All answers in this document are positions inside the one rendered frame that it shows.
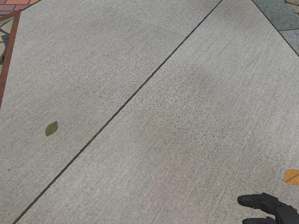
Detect right robot hand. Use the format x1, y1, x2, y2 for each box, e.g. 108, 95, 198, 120
237, 192, 299, 224

